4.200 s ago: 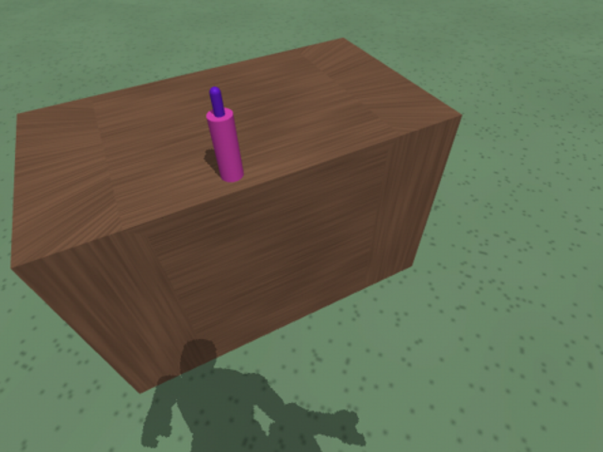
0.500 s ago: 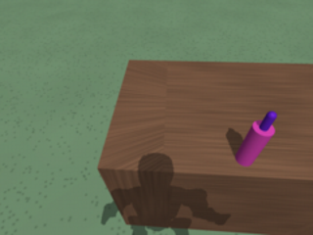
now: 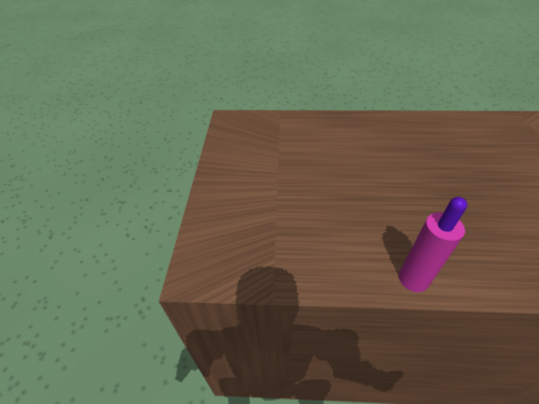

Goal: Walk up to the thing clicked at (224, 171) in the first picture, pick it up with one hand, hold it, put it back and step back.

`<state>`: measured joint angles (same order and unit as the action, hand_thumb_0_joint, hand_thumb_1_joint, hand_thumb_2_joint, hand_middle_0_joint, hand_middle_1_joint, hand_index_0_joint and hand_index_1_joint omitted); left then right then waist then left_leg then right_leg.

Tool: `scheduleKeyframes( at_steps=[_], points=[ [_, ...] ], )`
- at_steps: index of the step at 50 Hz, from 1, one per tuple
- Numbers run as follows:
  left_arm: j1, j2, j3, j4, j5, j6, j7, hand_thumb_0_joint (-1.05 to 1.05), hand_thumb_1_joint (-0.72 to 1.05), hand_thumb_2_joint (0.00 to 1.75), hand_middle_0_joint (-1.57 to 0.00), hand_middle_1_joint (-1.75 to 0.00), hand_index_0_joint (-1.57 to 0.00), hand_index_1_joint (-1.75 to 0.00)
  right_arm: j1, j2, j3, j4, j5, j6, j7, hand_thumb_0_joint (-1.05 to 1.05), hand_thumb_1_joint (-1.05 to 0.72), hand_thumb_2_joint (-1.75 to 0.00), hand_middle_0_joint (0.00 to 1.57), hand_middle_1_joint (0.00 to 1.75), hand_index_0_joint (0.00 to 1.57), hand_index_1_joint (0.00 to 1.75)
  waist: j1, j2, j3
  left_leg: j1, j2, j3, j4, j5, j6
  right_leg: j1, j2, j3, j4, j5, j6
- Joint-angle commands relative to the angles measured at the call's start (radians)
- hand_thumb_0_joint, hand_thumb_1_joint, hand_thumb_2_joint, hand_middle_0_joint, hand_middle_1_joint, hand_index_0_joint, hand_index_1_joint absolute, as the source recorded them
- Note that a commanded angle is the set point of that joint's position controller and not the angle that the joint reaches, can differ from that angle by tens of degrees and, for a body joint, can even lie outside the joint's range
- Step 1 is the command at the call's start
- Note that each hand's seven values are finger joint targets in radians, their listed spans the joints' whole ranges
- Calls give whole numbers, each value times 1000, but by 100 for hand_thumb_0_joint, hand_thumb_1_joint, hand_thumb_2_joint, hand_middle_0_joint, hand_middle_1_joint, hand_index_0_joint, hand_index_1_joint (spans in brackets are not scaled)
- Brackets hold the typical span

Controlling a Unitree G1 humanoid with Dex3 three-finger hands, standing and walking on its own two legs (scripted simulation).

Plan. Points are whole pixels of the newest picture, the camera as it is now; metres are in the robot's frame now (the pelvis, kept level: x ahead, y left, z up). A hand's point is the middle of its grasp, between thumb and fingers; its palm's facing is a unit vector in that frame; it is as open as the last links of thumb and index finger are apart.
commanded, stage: stand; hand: right
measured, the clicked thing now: (433, 245) +0.36 -0.24 +0.03
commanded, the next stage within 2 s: rise first in 1.44 s
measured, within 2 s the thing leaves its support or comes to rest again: neither
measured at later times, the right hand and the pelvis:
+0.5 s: hand out of the picture +0.07 -0.25 -0.16, palm faces -0.04 +0.94 -0.33, open 7.4 cm; pelvis +0.00 +0.00 +0.00, yaw +0 degrees
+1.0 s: hand out of the picture +0.08 -0.25 -0.16, palm faces -0.04 +0.94 -0.34, open 7.4 cm; pelvis +0.01 +0.00 +0.00, yaw +0 degrees
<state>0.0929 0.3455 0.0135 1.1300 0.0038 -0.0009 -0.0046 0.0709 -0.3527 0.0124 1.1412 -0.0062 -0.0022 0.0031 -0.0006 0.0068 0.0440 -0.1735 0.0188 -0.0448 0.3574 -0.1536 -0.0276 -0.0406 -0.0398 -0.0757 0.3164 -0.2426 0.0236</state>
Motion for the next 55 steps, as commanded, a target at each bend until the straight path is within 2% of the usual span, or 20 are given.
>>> scheduleKeyframes(
  at_steps=[1, 3, 10, 11, 16, 21, 27, 34, 42, 44, 47, 50, 55],
  points=[
    [-18, 221, 44, -45, 6, -21, 12, 0, 90, 90, -20, -30, -20, -30, -37, -204, -38, -59, 1, -24, -11, 0, -90, -90, 20, 30, 20, 30, 7, -4, -60, 27, 101, -84, -41, 208, 37, -30, -109, 75, -63, 115, -28],
    [-18, 221, 44, -47, 9, -22, 12, 0, 90, 90, -20, -30, -20, -30, -37, -210, -40, -62, 0, -23, -12, 0, -90, -90, 20, 30, 20, 30, 6, -13, -61, 30, 100, -83, -37, 179, 42, -34, -113, 80, -70, 103, -29],
    [-6, 220, 44, -51, 4, -23, 12, 0, 90, 90, -20, -30, -20, -30, -34, -207, -38, -67, -1, -29, -13, 0, -90, -90, 20, 30, 20, 30, 10, -6, -91, 63, 104, -77, -23, 262, 42, -15, -114, 75, -54, 187, -27],
    [-17, 221, 44, -54, 5, -24, 11, 0, 90, 90, -20, -30, -20, -30, -21, -206, -36, -64, 1, -28, -13, 0, -90, -90, 20, 30, 20, 30, 3, -9, -89, 52, 103, -76, -28, 252, 42, -12, -115, 78, -56, 179, -30],
    [-11, 220, 42, -51, 6, -19, 9, 0, 90, 90, -20, -30, -20, -30, -26, -207, -36, -61, 0, -25, -13, 0, -90, -90, 20, 30, 20, 30, 7, 2, -60, 33, 100, -86, -52, 174, 36, -35, -107, 76, -65, 89, -32],
    [1, 215, 40, -49, 8, -20, 8, 0, 90, 90, -20, -30, -20, -30, -20, -218, -39, -57, 1, -26, -13, 0, -90, -90, 20, 30, 20, 30, 6, 5, -65, 43, 98, -84, -44, 161, 40, -41, -110, 84, -72, 94, -34],
    [9, 218, 40, -53, 4, -22, 11, 0, 90, 90, -20, -30, -20, -30, -13, -213, -38, -59, -1, -26, -14, 0, -90, -90, 20, 30, 20, 30, 10, -1, -86, 50, 103, -80, -25, 247, 44, -15, -114, 79, -59, 168, -30],
    [9, 218, 39, -53, 6, -21, 12, 0, 90, 90, -20, -30, -20, -30, -11, -212, -34, -62, 2, -24, -13, 0, -90, -90, 20, 30, 20, 30, 6, -8, -66, 42, 100, -83, -35, 216, 42, -25, -112, 78, -65, 137, -29],
    [19, 221, 41, -54, 3, -22, 13, 0, 90, 90, -20, -30, -20, -30, 0, -209, -32, -65, 1, -26, -15, 0, -90, -90, 20, 30, 20, 30, 12, -5, -91, 57, 106, -77, -17, 289, 47, 5, -116, 75, -49, 213, -28],
    [11, 219, 41, -56, 5, -20, 12, 0, 90, 90, -20, -30, -20, -30, -5, -212, -32, -68, 2, -25, -16, 0, -90, -90, 20, 30, 20, 30, 9, -3, -73, 48, 103, -77, -27, 255, 46, -7, -114, 74, -57, 180, -28],
    [14, 221, 42, -56, 5, -20, 13, 0, 90, 90, -20, -30, -20, -30, -5, -210, -33, -72, 0, -24, -15, 0, -90, -90, 20, 30, 20, 30, 8, -7, -72, 55, 102, -78, -28, 260, 45, -18, -112, 71, -58, 174, -29],
    [5, 219, 43, -61, 5, -17, 11, 0, 90, 90, -20, -30, -20, -30, -5, -212, -32, -71, 0, -25, -15, 0, -90, -90, 20, 30, 20, 30, 6, 5, -57, 38, 99, -79, -39, 206, 42, -20, -113, 78, -65, 124, -34],
    [19, 218, 43, -57, 6, -16, 10, 0, 90, 90, -20, -30, -20, -30, -12, -212, -33, -71, -1, -28, -17, 0, -90, -90, 20, 30, 20, 30, 14, 2, -65, 56, 105, -84, -39, 225, 44, -24, -110, 74, -56, 128, -35]
  ],
)
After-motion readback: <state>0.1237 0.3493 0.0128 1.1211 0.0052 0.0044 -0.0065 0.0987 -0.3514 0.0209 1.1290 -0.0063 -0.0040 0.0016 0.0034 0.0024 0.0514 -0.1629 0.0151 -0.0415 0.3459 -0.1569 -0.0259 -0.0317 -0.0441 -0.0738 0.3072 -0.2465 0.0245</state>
